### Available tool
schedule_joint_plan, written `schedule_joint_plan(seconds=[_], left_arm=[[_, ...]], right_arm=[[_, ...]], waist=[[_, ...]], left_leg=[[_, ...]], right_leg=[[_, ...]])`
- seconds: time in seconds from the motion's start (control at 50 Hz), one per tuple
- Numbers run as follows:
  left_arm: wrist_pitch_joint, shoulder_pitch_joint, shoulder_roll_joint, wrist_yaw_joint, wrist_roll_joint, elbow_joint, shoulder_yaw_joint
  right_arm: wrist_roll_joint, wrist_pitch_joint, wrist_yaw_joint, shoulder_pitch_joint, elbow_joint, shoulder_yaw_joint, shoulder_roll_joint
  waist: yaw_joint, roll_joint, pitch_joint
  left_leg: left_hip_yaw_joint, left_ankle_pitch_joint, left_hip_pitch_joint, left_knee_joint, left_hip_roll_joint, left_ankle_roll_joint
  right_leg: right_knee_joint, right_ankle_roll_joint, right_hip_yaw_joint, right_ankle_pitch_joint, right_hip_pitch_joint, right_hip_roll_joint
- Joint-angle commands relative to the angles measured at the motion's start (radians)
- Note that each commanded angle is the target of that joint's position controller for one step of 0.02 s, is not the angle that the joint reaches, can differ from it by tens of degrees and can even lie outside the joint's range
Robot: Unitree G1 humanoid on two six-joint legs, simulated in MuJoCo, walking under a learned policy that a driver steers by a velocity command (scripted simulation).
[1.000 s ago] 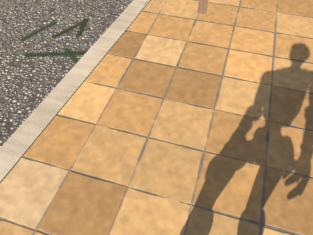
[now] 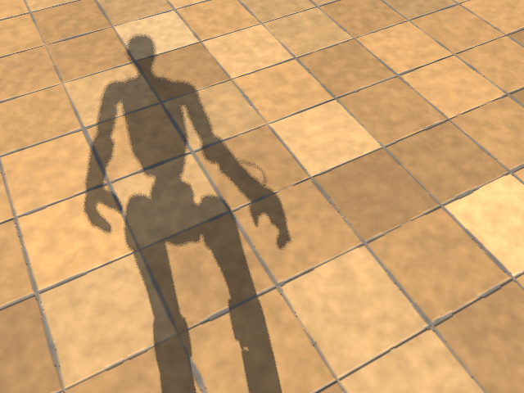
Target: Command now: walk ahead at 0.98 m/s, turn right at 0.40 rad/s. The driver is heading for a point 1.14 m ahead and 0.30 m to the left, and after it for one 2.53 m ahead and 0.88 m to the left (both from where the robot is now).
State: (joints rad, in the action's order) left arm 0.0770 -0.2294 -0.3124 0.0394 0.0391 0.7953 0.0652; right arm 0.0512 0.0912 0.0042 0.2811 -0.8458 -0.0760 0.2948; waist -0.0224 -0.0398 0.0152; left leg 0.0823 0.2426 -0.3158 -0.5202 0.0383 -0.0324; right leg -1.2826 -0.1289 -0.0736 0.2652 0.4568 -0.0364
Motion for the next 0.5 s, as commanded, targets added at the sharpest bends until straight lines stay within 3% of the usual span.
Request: schedule_joint_plan(seconds=[0.02,0.08,0.12,0.14,0.16,0.2,0.22,0.24,0.26,0.28,0.3,0.32,0.34,0.36,0.38,0.4,0.42,0.46,0.5], left_arm=[[-0.009,0.022,0.040,0.020,0.016,-0.106,-0.035],[-0.010,0.167,0.009,0.027,0.014,-0.175,-0.046],[-0.002,0.269,0.007,0.043,0.012,-0.214,-0.061],[0.003,0.301,0.027,0.050,0.007,-0.221,-0.070],[0.009,0.333,0.037,0.053,0.001,-0.231,-0.078],[0.014,0.356,0.007,0.041,0.002,-0.231,-0.072],[0.016,0.334,-0.016,0.028,0.006,-0.224,-0.063],[0.019,0.244,-0.050,0.014,0.011,-0.200,-0.048],[0.022,0.054,-0.082,-0.003,0.014,-0.141,-0.029],[0.025,-0.122,-0.134,-0.023,0.026,-0.091,-0.005],[0.028,-0.274,-0.229,-0.043,0.047,-0.069,0.019],[0.019,-0.248,-0.247,-0.037,0.047,-0.080,0.026],[0.014,-0.157,-0.166,-0.031,0.027,-0.080,0.021],[0.023,-0.088,-0.086,-0.028,0.017,-0.075,0.003],[0.030,-0.064,-0.061,-0.025,0.018,-0.059,0.001],[0.036,-0.059,-0.040,-0.028,0.011,-0.046,-0.004],[0.044,-0.070,-0.025,-0.029,0.000,-0.026,-0.008],[0.061,-0.090,0.008,-0.024,-0.024,0.011,-0.014],[0.070,-0.097,0.019,-0.024,-0.028,0.029,-0.017]], right_arm=[[-0.018,0.044,0.013,0.092,-0.010,0.015,0.007],[-0.026,0.058,0.016,0.119,-0.021,0.011,0.048],[-0.043,0.059,0.019,0.127,-0.025,0.014,0.052],[-0.054,0.060,0.021,0.148,-0.027,0.017,0.059],[-0.057,0.061,0.022,0.177,-0.034,0.013,0.087],[-0.052,0.053,0.019,0.216,-0.051,0.006,0.137],[-0.050,0.046,0.015,0.229,-0.057,0.002,0.166],[-0.046,0.038,0.008,0.243,-0.066,0.000,0.190],[-0.044,0.026,0.001,0.235,-0.068,-0.004,0.207],[-0.047,0.023,0.001,0.216,-0.057,0.001,0.186],[-0.029,0.024,0.005,0.225,-0.014,0.026,0.045],[-0.102,0.022,0.007,0.324,0.023,0.035,-0.014],[-0.085,0.011,0.001,0.203,0.028,0.019,0.061],[-0.071,0.007,0.009,0.120,0.038,0.019,0.054],[-0.064,-0.001,0.017,0.099,0.036,0.021,0.031],[-0.049,-0.018,0.025,0.104,0.029,0.020,0.016],[-0.037,-0.038,0.034,0.117,0.034,0.021,-0.006],[-0.029,-0.067,0.045,0.040,0.069,0.021,-0.026],[-0.024,-0.076,0.059,-0.055,0.112,0.027,-0.034]], waist=[[0.030,0.098,0.031],[0.036,0.068,0.094],[0.031,0.057,0.119],[0.018,0.046,0.112],[0.006,0.060,0.126],[0.003,0.061,0.114],[0.016,0.086,0.073],[0.061,0.117,-0.005],[0.151,0.138,-0.111],[0.233,0.138,-0.204],[0.226,-0.072,-0.350],[0.144,-0.234,-0.499],[0.131,-0.095,-0.319],[0.114,-0.032,-0.162],[0.081,0.001,-0.091],[0.049,-0.003,-0.058],[0.022,-0.046,-0.043],[0.004,-0.041,0.011],[-0.001,-0.033,0.052]], left_leg=[[-0.418,0.154,0.138,0.364,-0.286,-0.148],[-0.267,0.001,0.134,0.444,-0.268,-0.150],[-0.140,-0.152,0.063,0.500,-0.205,-0.124],[-0.118,-0.236,0.015,0.533,-0.189,-0.123],[-0.127,-0.342,0.007,0.543,-0.214,-0.133],[-0.115,-0.584,0.161,0.480,-0.232,-0.133],[-0.109,-0.791,0.241,0.391,-0.234,-0.126],[-0.108,-0.964,0.296,0.235,-0.239,-0.113],[-0.101,-0.990,0.263,0.002,-0.223,-0.100],[-0.098,-0.768,0.077,-0.270,-0.180,-0.090],[-0.096,-0.044,-0.130,-0.645,-0.093,-0.099],[-0.159,0.209,-0.350,-0.917,-0.016,-0.093],[-0.164,0.083,-0.441,-0.932,-0.084,-0.100],[-0.157,0.003,-0.452,-0.864,-0.115,-0.094],[-0.157,-0.013,-0.421,-0.827,-0.140,-0.083],[-0.157,-0.015,-0.386,-0.803,-0.160,-0.075],[-0.150,-0.012,-0.364,-0.790,-0.173,-0.067],[-0.138,-0.033,-0.424,-0.769,-0.194,-0.061],[-0.099,-0.133,-0.464,-0.715,-0.190,-0.059]], right_leg=[[0.051,0.012,-0.096,-0.019,0.268,0.093],[0.208,0.032,-0.066,-0.144,0.361,0.095],[0.446,0.036,0.059,-0.278,0.222,0.111],[0.518,0.035,0.117,-0.337,0.106,0.098],[0.561,0.034,0.134,-0.356,0.031,0.091],[0.647,0.030,0.144,-0.317,0.009,0.063],[0.681,0.027,0.152,-0.257,-0.037,0.027],[0.700,0.020,0.144,-0.189,-0.145,-0.005],[0.731,0.013,0.141,-0.149,-0.358,-0.030],[0.707,0.009,0.072,-0.110,-0.620,0.058],[0.712,0.023,-0.242,0.177,-0.824,0.350],[0.945,-0.045,-0.730,0.399,-0.916,0.539],[1.001,-0.032,-0.630,0.436,-0.768,0.464],[1.002,-0.021,-0.448,0.285,-0.609,0.419],[1.028,-0.011,-0.331,0.120,-0.498,0.382],[1.050,0.008,-0.221,0.036,-0.422,0.343],[1.068,0.014,-0.152,-0.008,-0.373,0.339],[1.105,0.035,-0.028,-0.129,-0.355,0.318],[1.138,0.058,0.114,-0.264,-0.337,0.279]])
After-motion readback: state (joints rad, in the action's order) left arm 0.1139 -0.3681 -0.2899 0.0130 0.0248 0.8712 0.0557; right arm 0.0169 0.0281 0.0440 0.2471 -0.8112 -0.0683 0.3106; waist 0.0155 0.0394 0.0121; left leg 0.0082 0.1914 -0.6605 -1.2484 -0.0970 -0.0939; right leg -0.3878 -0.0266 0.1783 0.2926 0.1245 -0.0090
